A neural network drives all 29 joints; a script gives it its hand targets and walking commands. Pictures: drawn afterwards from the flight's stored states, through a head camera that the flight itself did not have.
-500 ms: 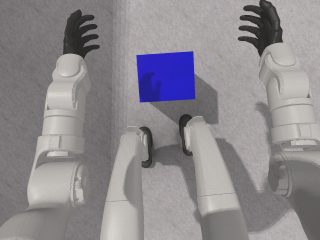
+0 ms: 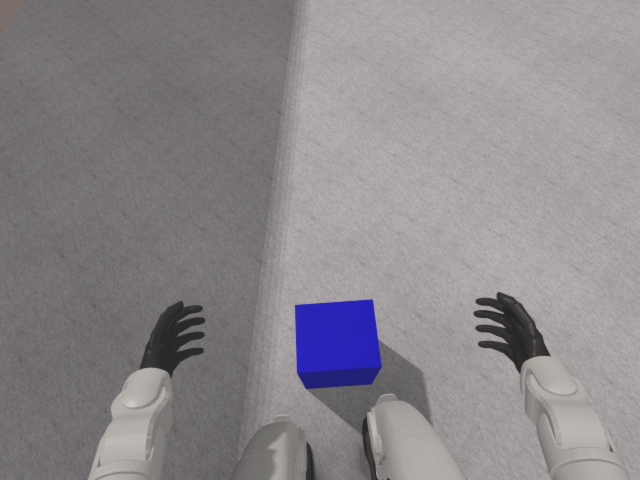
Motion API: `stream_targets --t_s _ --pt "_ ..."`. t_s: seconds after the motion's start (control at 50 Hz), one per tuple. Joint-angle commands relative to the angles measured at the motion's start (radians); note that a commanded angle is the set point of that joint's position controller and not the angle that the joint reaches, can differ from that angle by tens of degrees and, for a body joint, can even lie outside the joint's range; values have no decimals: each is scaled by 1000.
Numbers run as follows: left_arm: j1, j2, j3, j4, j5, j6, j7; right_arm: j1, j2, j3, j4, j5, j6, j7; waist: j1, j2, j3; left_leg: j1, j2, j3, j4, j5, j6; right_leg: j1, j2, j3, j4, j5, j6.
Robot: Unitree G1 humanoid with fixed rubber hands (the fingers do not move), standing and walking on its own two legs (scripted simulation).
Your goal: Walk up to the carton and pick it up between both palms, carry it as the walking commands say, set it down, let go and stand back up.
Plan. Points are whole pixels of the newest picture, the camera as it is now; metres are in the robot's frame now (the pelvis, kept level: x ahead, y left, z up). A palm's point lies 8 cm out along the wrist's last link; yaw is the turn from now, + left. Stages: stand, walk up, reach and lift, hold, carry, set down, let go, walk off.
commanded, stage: let go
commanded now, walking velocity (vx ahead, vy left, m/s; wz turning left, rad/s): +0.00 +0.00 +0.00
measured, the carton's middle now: (336, 347) +0.37 -0.02 -0.59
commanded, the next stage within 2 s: stand in 0.66 s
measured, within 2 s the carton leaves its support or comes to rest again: neither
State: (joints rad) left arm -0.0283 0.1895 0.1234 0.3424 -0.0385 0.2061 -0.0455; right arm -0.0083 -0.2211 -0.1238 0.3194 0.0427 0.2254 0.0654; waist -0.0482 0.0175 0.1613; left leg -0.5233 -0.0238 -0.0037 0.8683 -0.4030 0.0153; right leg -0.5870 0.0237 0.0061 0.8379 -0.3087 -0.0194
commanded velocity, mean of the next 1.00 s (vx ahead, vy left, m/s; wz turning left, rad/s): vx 0.00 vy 0.00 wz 0.00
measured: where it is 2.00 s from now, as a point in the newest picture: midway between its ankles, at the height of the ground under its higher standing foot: outside the picture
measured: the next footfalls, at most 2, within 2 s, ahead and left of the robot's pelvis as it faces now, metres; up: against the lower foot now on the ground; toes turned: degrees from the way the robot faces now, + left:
none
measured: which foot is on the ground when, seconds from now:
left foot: down 0.00-1.00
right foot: down 0.00-1.00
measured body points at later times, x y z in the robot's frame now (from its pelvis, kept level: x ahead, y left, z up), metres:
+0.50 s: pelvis +0.05 +0.01 +0.03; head +0.07 +0.00 +0.47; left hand +0.23 +0.24 -0.04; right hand +0.21 -0.24 -0.04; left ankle +0.03 +0.11 -0.70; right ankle +0.07 -0.11 -0.70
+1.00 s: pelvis +0.06 +0.01 +0.03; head +0.03 +0.01 +0.48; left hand +0.24 +0.27 -0.03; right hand +0.23 -0.28 -0.02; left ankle +0.03 +0.11 -0.70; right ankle +0.07 -0.11 -0.70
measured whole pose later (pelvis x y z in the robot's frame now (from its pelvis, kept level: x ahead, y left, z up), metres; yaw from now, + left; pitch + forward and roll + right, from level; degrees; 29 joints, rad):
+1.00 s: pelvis +0.06 +0.01 +0.03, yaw +0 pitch -4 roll -1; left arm 0.24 0.26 0.08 0.52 -0.02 0.01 -0.01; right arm 0.25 -0.29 -0.10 0.46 0.00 0.02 0.02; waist -0.03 0.02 -0.01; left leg -0.17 -0.01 -0.01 0.66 -0.42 0.02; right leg -0.23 0.04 0.01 0.63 -0.32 -0.01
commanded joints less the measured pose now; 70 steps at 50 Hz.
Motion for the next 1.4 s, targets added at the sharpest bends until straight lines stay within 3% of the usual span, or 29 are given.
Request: stream_targets --t_s 0.0,0.06,0.1,0.18,0.2,0.24,0.26,0.3,0.32,0.34,0.38,0.4,0.44,0.46,0.48,0.56,0.58,0.62,0.66,0.68,0.88,0.92,0.98,1.02,1.1,1.28,1.32,1.34,1.38 --pt "26 78 -44 -8 66 -63 -11 22 -78 104 -67 -44 -63 17 67 -28 -291 -7 9 -14 -402 -97 8 500 15 4 -282 -6 52" --pt "168 102 -47 -83 93 -92 -16 202 -41 103 -92 -49 -93 17 78 -14 -340 150 -12 -13 -435 78 -4 610 22 5 -331 144 49" --pt "118 62 -68 -104 44 -120 -22 189 -76 92 -93 -45 -116 22 18 6 -314 169 -5 -19 -419 205 -11 612 18 25 -335 251 34" --pt "234 99 -55 -46 69 -112 -14 243 -69 115 -102 -27 -108 30 77 -8 -256 188 -6 -21 -452 192 -18 649 16 21 -362 235 37" --pt "249 90 -66 -38 66 -108 -14 271 -83 109 -95 -46 -113 25 33 -34 -196 236 -1 -11 -449 234 -13 599 15 26 -373 268 41" --pt "245 95 -69 -101 60 -108 -14 270 -70 110 -109 -27 -104 26 48 39 -231 239 -6 -33 -455 288 -24 636 24 20 -363 313 25" --pt "262 90 -53 -76 56 -108 -15 243 -84 92 -141 -40 -119 27 74 -10 -271 271 -19 -8 -445 288 -20 667 27 15 -380 288 43" --pt "252 108 -41 -76 53 -98 -20 235 -85 74 -126 -52 -104 22 52 -46 -251 262 -14 -19 -455 312 -28 667 26 12 -370 355 36" --pt "223 110 -55 -111 66 -100 -18 227 -74 111 -105 -24 -99 27 51 44 -245 283 -15 -27 -452 300 -25 641 21 17 -377 321 27" --pt "257 99 -56 -87 62 -89 -14 236 -85 87 -110 -36 -90 34 44 19 -238 293 -14 -23 -454 331 -38 628 22 10 -371 360 29" --pt "260 125 -36 -79 73 -82 -20 216 -86 90 -126 -40 -88 31 53 -32 -233 281 -9 -30 -453 276 -25 613 24 6 -376 291 26" --pt "236 111 -50 -63 83 -76 -21 189 -82 99 -110 -35 -83 27 72 15 -185 276 -14 -34 -453 234 -21 595 13 4 -391 243 32" --pt "235 134 -45 -82 76 -83 -13 179 -98 87 -119 -55 -93 10 57 -29 -190 289 -23 -21 -448 268 -18 648 27 0 -376 283 35" --pt "275 100 -47 -36 84 -63 -14 231 -99 86 -67 -68 -71 17 39 24 -175 294 -16 -15 -449 235 -30 615 15 10 -387 257 26" --pt "265 119 -62 -36 75 -72 -9 201 -82 97 -111 -57 -81 13 71 -38 -209 287 -18 -29 -433 294 -21 608 17 6 -365 310 38" --pt "269 134 -73 0 43 -97 15 205 -110 88 -84 -83 -39 -10 84 2 -246 320 -9 -11 -398 316 -19 578 26 -4 -318 282 35" --pt "274 98 -107 2 44 -98 13 244 -98 110 -62 -70 -25 -17 67 46 -177 288 0 2 -407 281 -20 571 37 10 -331 248 25" --pt "217 270 -2 112 82 -149 37 193 -205 11 64 -62 -122 -62 49 -59 -412 265 74 -50 -382 86 -19 458 -72 74 -344 131 6" --pt "169 232 -25 132 88 -173 43 177 -224 10 98 -95 -175 -60 41 -45 -250 235 73 -75 -422 -15 7 300 -30 77 -375 -35 3" --pt "180 225 -24 131 92 -182 50 195 -221 9 109 -99 -187 -57 41 35 -230 156 89 -115 -471 -101 21 307 -44 65 -341 -64 -4" --pt "227 273 -15 203 74 -229 42 215 -237 1 155 -79 -234 -57 44 -28 -324 274 109 -95 -389 280 15 410 -91 103 -315 345 -21" --pt "205 259 -18 198 80 -234 46 224 -265 3 156 -80 -238 -58 34 36 -265 237 102 -95 -426 263 5 395 -78 89 -306 276 -28" --pt "188 263 -8 186 88 -227 48 225 -238 13 155 -89 -253 -61 48 -24 -236 230 95 -93 -434 230 13 362 -70 87 -322 190 -23" --pt "220 267 -17 202 80 -236 43 204 -261 10 159 -90 -255 -67 44 64 -203 235 95 -107 -453 170 26 339 -74 96 -333 186 -30" --pt "205 284 -11 205 83 -245 44 224 -255 3 158 -91 -261 -64 43 -57 -254 255 90 -94 -421 180 25 353 -82 105 -344 153 -26" --pt "194 269 -22 201 77 -249 40 219 -259 16 177 -82 -278 -75 39 36 -202 228 113 -120 -437 158 30 320 -74 115 -324 191 -33" --pt "196 253 -31 216 81 -259 35 195 -246 12 172 -87 -283 -78 50 34 -238 223 119 -126 -438 113 37 363 -79 112 -312 222 -38" --pt "187 303 -12 221 95 -253 43 222 -270 8 189 -79 -281 -72 36 -61 -246 274 97 -105 -402 198 26 351 -75 99 -331 247 -34" --pt "188 294 -16 236 71 -247 43 251 -262 9 191 -78 -277 -71 39 1 -260 289 95 -100 -406 211 24 332 -84 124 -325 214 -48"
